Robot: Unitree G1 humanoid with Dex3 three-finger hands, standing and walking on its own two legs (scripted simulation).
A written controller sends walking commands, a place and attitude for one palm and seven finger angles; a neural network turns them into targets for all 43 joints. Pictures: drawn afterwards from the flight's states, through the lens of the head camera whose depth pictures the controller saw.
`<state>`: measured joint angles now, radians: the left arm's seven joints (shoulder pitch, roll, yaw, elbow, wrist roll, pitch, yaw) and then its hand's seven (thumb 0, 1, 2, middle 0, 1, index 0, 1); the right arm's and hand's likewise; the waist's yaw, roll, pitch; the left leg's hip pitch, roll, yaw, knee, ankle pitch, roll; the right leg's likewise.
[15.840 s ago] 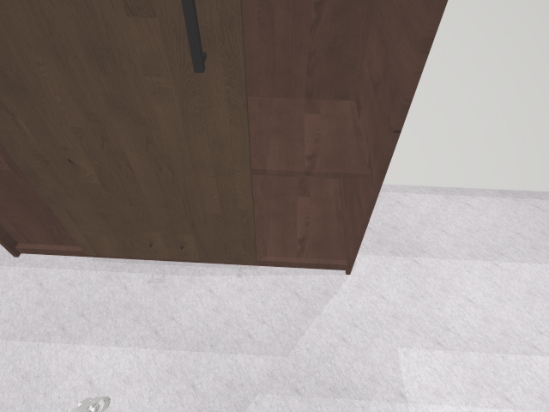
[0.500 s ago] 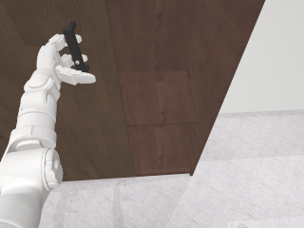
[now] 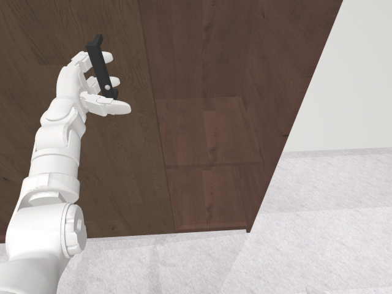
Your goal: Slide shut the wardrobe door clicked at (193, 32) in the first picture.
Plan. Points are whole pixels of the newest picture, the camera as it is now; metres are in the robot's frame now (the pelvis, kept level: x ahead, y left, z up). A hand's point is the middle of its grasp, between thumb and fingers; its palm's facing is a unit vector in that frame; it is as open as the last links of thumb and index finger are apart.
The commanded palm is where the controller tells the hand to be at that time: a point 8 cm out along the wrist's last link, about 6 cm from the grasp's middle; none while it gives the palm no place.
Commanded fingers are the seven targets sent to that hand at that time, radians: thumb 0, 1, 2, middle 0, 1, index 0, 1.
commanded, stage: slide the fingers in behind the handle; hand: left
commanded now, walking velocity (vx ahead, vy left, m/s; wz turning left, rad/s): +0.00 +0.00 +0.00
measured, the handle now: (105, 73) +0.51 +0.20 +0.21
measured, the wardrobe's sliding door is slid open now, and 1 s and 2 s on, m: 0.38 0.38 0.38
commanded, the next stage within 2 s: grip the handle and tug to test in 0.38 s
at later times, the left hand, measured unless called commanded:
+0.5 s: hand (113, 84) +0.47 +0.17 +0.21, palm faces +0.06 -1.00 +0.00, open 14.0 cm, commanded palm +0.44 +0.23 +0.21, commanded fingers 0.00 -0.41 0.34 -0.31 -1.21 -0.31 -1.21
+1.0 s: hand (108, 86) +0.45 +0.18 +0.22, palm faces +0.08 -1.00 +0.01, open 8.3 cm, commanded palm +0.43 +0.23 +0.21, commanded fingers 0.00 0.76 0.84 -0.44 -1.38 -0.44 -1.38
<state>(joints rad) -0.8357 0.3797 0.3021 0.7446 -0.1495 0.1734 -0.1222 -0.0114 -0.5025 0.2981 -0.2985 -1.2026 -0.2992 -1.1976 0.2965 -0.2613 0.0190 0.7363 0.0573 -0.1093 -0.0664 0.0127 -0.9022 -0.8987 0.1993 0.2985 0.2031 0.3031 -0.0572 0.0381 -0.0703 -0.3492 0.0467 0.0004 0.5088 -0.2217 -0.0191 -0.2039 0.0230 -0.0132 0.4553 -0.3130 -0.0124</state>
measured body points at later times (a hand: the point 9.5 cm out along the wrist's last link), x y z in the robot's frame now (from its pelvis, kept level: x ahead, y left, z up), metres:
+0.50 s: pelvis +0.00 +0.00 +0.00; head +0.01 +0.00 +0.45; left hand +0.46 +0.23 +0.21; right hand +0.06 -0.26 -0.12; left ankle +0.02 +0.13 -0.74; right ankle -0.05 -0.11 -0.74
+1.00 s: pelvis +0.00 +0.00 +0.00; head +0.00 +0.00 +0.45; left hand +0.44 +0.23 +0.22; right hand +0.11 -0.26 -0.11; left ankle +0.02 +0.13 -0.74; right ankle -0.05 -0.11 -0.74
